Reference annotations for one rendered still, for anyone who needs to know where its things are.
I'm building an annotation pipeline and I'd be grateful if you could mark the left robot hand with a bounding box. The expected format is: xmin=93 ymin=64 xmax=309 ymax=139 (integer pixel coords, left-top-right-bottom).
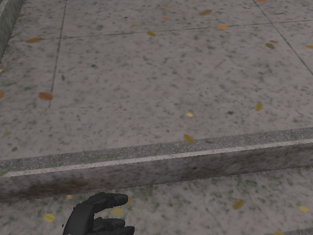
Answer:
xmin=62 ymin=192 xmax=135 ymax=235

